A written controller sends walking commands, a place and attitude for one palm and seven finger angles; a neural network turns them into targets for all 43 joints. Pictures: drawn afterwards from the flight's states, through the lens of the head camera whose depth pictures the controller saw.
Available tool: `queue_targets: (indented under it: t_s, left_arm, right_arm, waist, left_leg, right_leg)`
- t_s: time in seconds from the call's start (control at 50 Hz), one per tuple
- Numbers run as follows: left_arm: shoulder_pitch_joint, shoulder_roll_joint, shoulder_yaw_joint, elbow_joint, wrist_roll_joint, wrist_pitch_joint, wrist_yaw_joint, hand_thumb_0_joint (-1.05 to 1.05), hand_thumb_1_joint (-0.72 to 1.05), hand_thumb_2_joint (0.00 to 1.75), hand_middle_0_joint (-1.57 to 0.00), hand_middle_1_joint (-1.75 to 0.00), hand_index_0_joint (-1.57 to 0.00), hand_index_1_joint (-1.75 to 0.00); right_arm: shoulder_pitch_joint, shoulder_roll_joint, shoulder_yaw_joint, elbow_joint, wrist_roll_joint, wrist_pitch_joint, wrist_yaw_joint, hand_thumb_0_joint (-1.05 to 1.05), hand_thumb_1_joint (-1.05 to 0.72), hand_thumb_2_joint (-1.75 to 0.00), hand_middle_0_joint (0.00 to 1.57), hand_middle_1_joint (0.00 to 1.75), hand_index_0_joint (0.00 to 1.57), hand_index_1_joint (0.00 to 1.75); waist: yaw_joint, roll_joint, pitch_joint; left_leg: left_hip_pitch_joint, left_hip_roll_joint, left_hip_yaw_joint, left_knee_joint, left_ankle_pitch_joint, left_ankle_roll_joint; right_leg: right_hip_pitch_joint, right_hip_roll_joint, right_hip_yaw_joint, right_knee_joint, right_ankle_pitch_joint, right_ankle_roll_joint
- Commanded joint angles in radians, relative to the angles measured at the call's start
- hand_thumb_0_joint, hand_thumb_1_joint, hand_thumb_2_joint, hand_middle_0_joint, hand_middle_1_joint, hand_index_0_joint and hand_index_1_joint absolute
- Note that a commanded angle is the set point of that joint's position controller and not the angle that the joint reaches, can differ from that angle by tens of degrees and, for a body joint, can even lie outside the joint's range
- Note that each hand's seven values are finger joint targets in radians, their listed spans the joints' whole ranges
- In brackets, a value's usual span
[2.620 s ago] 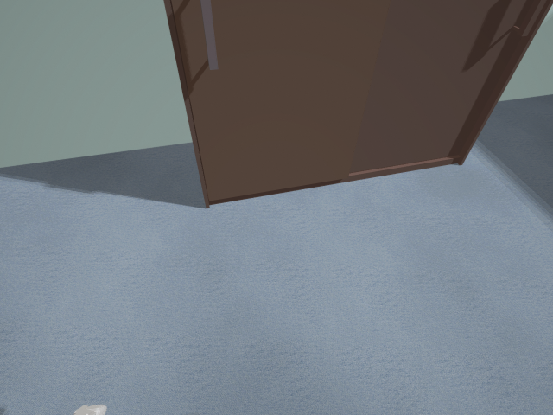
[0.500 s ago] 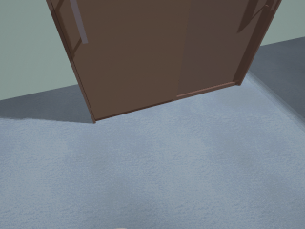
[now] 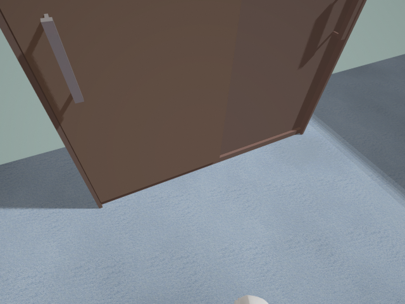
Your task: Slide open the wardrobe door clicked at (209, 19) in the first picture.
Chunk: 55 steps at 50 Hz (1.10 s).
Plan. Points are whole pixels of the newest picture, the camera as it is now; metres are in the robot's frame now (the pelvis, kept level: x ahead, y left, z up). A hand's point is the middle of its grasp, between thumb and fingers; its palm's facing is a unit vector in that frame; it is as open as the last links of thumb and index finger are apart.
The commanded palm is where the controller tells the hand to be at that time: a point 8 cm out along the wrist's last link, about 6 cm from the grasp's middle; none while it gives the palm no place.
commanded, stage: turn to face it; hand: left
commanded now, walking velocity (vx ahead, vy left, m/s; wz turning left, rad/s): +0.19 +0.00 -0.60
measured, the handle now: (64, 61) +0.71 +0.50 +0.09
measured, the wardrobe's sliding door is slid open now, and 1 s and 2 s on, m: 0.00 0.00 0.00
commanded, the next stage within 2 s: take the last steps up to it in 1.04 s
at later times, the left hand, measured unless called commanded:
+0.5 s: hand (137, 283) +0.19 +0.17 -0.17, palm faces +0.18 -0.96 -0.20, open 7.2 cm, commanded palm none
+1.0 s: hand out of the picture +0.13 +0.19 -0.15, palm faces +0.39 -0.87 -0.30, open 7.4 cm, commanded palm none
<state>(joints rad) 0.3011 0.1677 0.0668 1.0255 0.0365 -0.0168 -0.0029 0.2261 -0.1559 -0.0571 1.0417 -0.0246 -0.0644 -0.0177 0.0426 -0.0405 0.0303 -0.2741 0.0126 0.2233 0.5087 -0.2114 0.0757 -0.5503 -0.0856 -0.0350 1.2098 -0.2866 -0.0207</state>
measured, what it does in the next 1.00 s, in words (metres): walks ahead, turning left: right foot, then left foot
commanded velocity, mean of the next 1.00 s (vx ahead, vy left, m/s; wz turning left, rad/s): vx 0.00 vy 0.00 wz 0.48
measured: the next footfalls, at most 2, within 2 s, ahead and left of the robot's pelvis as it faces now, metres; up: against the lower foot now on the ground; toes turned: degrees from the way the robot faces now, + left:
right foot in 0.24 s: +0.20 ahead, -0.15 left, +0.00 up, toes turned -8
left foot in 0.56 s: +0.18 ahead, +0.11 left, +0.00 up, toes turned +20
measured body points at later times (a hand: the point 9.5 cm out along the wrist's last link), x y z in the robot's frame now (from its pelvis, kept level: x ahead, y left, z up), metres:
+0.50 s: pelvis +0.12 -0.02 +0.00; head +0.14 -0.01 +0.45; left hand +0.18 +0.22 -0.15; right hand +0.17 -0.25 -0.15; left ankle +0.12 +0.09 -0.70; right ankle +0.16 -0.14 -0.73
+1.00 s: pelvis +0.14 -0.03 +0.00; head +0.18 -0.04 +0.45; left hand +0.11 +0.24 -0.13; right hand +0.31 -0.23 -0.15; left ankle +0.14 +0.10 -0.73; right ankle +0.18 -0.13 -0.74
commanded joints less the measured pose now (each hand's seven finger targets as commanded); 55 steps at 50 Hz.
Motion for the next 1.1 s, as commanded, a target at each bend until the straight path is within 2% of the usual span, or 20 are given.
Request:
queue_targets:
  t_s: [0.0,0.1,0.18,0.22,0.24,0.32,0.42,0.5,0.52,0.54,0.56,0.66,0.8,0.92,0.94,0.96,0.98,1.0,1.04,1.08]
  left_arm:
    - [0.068,0.011,0.016,-0.048,0.000,0.028,-0.021,0.00,0.90,0.90,-0.20,-0.30,-0.20,-0.30]
    - [-0.053,-0.006,-0.008,-0.075,-0.004,0.004,-0.007,0.00,0.90,0.90,-0.20,-0.30,-0.20,-0.30]
    - [0.015,0.048,-0.009,-0.040,-0.005,-0.018,0.010,0.00,0.90,0.90,-0.20,-0.30,-0.20,-0.30]
    - [0.108,0.188,0.015,-0.015,-0.007,-0.027,0.026,0.00,0.90,0.90,-0.20,-0.30,-0.20,-0.30]
    - [0.137,0.226,0.027,-0.022,-0.013,-0.025,0.028,0.00,0.90,0.90,-0.20,-0.30,-0.20,-0.30]
    - [-0.035,0.155,0.020,-0.070,-0.009,-0.015,0.050,0.00,0.90,0.90,-0.20,-0.30,-0.20,-0.30]
    - [-0.104,0.173,0.033,-0.116,-0.002,0.008,0.049,0.00,0.90,0.90,-0.20,-0.30,-0.20,-0.30]
    - [-0.104,0.183,0.040,-0.137,-0.017,0.030,0.035,0.00,0.90,0.90,-0.20,-0.30,-0.20,-0.30]
    - [-0.096,0.148,0.036,-0.158,-0.023,0.039,0.028,0.00,0.90,0.90,-0.20,-0.30,-0.20,-0.30]
    - [-0.131,0.090,0.024,-0.209,-0.028,0.042,0.019,0.00,0.90,0.90,-0.20,-0.30,-0.20,-0.30]
    - [-0.204,0.117,0.017,-0.235,-0.014,0.047,0.025,0.00,0.90,0.90,-0.20,-0.30,-0.20,-0.30]
    - [-0.111,0.123,0.029,-0.154,-0.018,0.042,0.011,0.00,0.90,0.90,-0.20,-0.30,-0.20,-0.30]
    - [-0.122,0.121,0.018,-0.173,-0.022,0.052,0.019,0.00,0.90,0.90,-0.20,-0.30,-0.20,-0.30]
    - [0.006,0.123,0.010,-0.150,-0.028,0.028,0.029,0.00,0.90,0.90,-0.20,-0.30,-0.20,-0.30]
    - [0.034,0.153,0.014,-0.146,-0.023,0.019,0.034,0.00,0.90,0.90,-0.20,-0.30,-0.20,-0.30]
    - [0.041,0.238,0.027,-0.149,-0.007,0.005,0.041,0.00,0.90,0.90,-0.20,-0.30,-0.20,-0.30]
    - [0.022,0.292,0.031,-0.167,-0.005,0.007,0.039,0.00,0.90,0.90,-0.20,-0.30,-0.20,-0.30]
    - [0.002,0.260,0.034,-0.170,-0.012,0.004,0.043,0.00,0.90,0.90,-0.20,-0.30,-0.20,-0.30]
    - [-0.070,0.198,0.013,-0.176,-0.015,0.003,0.039,0.00,0.90,0.90,-0.20,-0.30,-0.20,-0.30]
    - [-0.062,0.170,0.007,-0.173,-0.015,-0.005,0.040,0.00,0.90,0.90,-0.20,-0.30,-0.20,-0.30]
  right_arm:
    - [0.057,-0.126,-0.021,-0.047,0.004,-0.028,-0.001,0.00,-0.90,-0.90,0.20,0.30,0.20,0.30]
    - [0.158,-0.114,-0.009,0.004,0.001,-0.011,0.001,0.00,-0.90,-0.90,0.20,0.30,0.20,0.30]
    - [0.163,-0.091,0.000,0.022,0.009,0.009,0.000,0.00,-0.90,-0.90,0.20,0.30,0.20,0.30]
    - [0.185,-0.021,0.011,-0.005,0.015,0.018,0.011,0.00,-0.90,-0.90,0.20,0.30,0.20,0.30]
    - [0.147,-0.039,0.007,-0.029,0.017,0.037,0.003,0.00,-0.90,-0.90,0.20,0.30,0.20,0.30]
    - [0.098,-0.046,-0.005,-0.033,0.011,0.071,0.017,0.00,-0.90,-0.90,0.20,0.30,0.20,0.30]
    - [0.102,-0.027,-0.008,-0.074,0.007,0.093,0.034,0.00,-0.90,-0.90,0.20,0.30,0.20,0.30]
    - [0.130,-0.088,-0.022,-0.103,0.002,0.084,0.036,0.00,-0.90,-0.90,0.20,0.30,0.20,0.30]
    - [0.156,-0.164,-0.038,-0.109,-0.001,0.076,0.034,0.00,-0.90,-0.90,0.20,0.30,0.20,0.30]
    - [0.187,-0.269,-0.062,-0.129,-0.007,0.070,0.027,0.00,-0.90,-0.90,0.20,0.30,0.20,0.30]
    - [0.218,-0.297,-0.065,-0.112,-0.006,0.068,0.018,0.00,-0.90,-0.90,0.20,0.30,0.20,0.30]
    - [-0.006,-0.217,-0.036,-0.175,0.003,0.051,0.001,0.00,-0.90,-0.90,0.20,0.30,0.20,0.30]
    - [0.007,-0.245,-0.046,-0.176,0.000,0.073,0.006,0.00,-0.90,-0.90,0.20,0.30,0.20,0.30]
    - [-0.061,-0.242,-0.049,-0.190,0.005,0.087,0.014,0.00,-0.90,-0.90,0.20,0.30,0.20,0.30]
    - [-0.061,-0.212,-0.044,-0.191,0.014,0.086,0.018,0.00,-0.90,-0.90,0.20,0.30,0.20,0.30]
    - [-0.045,-0.151,-0.035,-0.204,0.023,0.085,0.024,0.00,-0.90,-0.90,0.20,0.30,0.20,0.30]
    - [-0.068,-0.141,-0.034,-0.228,0.017,0.091,0.024,0.00,-0.90,-0.90,0.20,0.30,0.20,0.30]
    - [-0.088,-0.170,-0.041,-0.212,0.005,0.108,0.021,0.00,-0.90,-0.90,0.20,0.30,0.20,0.30]
    - [-0.061,-0.155,-0.044,-0.161,0.004,0.116,0.028,0.00,-0.90,-0.90,0.20,0.30,0.20,0.30]
    - [-0.037,-0.138,-0.035,-0.136,0.005,0.114,0.031,0.00,-0.90,-0.90,0.20,0.30,0.20,0.30]
  waist:
    - [-0.009,0.091,0.051]
    - [-0.060,0.096,0.032]
    - [-0.015,0.081,-0.009]
    - [0.007,-0.150,-0.089]
    - [0.038,-0.214,-0.133]
    - [-0.025,-0.074,-0.077]
    - [-0.050,-0.132,-0.025]
    - [-0.080,-0.045,-0.046]
    - [-0.093,0.165,-0.053]
    - [-0.121,0.414,-0.032]
    - [-0.151,0.336,-0.050]
    - [-0.055,0.181,-0.074]
    - [-0.080,0.170,-0.075]
    - [-0.025,0.160,-0.097]
    - [-0.011,0.084,-0.103]
    - [-0.014,-0.149,-0.101]
    - [-0.008,-0.234,-0.066]
    - [-0.007,-0.247,-0.047]
    - [-0.053,-0.105,0.010]
    - [-0.056,-0.106,-0.012]
  left_leg:
    - [-0.043,0.324,-0.204,-0.371,-0.114,0.090]
    - [0.037,0.280,-0.168,-0.258,0.197,0.108]
    - [-0.005,0.190,-0.165,-0.050,0.193,0.019]
    - [-0.241,0.031,-0.047,0.238,-0.262,-0.075]
    - [-0.245,0.030,-0.105,0.433,-0.453,-0.085]
    - [-0.253,0.096,-0.187,0.620,-0.302,-0.102]
    - [-0.133,0.079,-0.110,0.373,-0.236,-0.109]
    - [0.046,0.052,-0.073,0.050,-0.029,-0.104]
    - [0.107,0.158,-0.264,-0.075,0.087,-0.054]
    - [0.144,0.393,-0.599,-0.203,0.322,0.083]
    - [0.130,0.435,-0.676,-0.219,0.290,0.146]
    - [0.099,0.238,-0.398,-0.181,0.304,0.074]
    - [0.140,0.241,-0.465,-0.189,0.228,0.112]
    - [0.024,0.176,-0.458,-0.074,0.269,0.057]
    - [-0.055,0.126,-0.422,0.001,0.167,0.009]
    - [-0.220,-0.004,-0.289,0.190,-0.063,-0.069]
    - [-0.256,-0.060,-0.246,0.382,-0.355,-0.097]
    - [-0.246,-0.023,-0.307,0.522,-0.353,-0.090]
    - [-0.271,-0.006,-0.288,0.676,-0.224,-0.106]
    - [-0.273,0.006,-0.262,0.677,-0.170,-0.126]
  right_leg:
    - [-0.031,-0.064,0.021,-0.143,0.085,0.029]
    - [0.135,-0.016,-0.052,-0.505,0.090,0.042]
    - [0.390,0.012,-0.081,-0.747,0.197,0.045]
    - [0.611,-0.311,0.198,-0.805,0.447,-0.071]
    - [0.576,-0.403,0.279,-0.875,0.473,-0.164]
    - [0.411,-0.336,0.060,-0.881,0.399,-0.131]
    - [0.276,-0.303,-0.083,-0.860,0.218,-0.075]
    - [0.226,-0.256,-0.164,-0.656,0.117,-0.005]
    - [0.128,-0.169,-0.198,-0.485,-0.027,0.050]
    - [-0.070,-0.039,-0.184,-0.246,-0.381,0.119]
    - [-0.086,-0.031,-0.056,-0.085,-0.388,0.101]
    - [-0.027,-0.036,0.011,-0.055,-0.086,0.110]
    - [0.056,0.009,0.009,-0.304,-0.142,0.105]
    - [0.341,0.056,-0.027,-0.707,0.023,0.083]
    - [0.441,0.005,0.022,-0.843,0.102,0.071]
    - [0.531,-0.219,0.262,-0.931,0.196,-0.003]
    - [0.427,-0.390,0.361,-0.944,0.292,-0.119]
    - [0.335,-0.363,0.347,-0.953,0.263,-0.140]
    - [0.326,-0.250,0.197,-0.912,0.297,-0.111]
    - [0.387,-0.213,0.103,-0.878,0.431,-0.093]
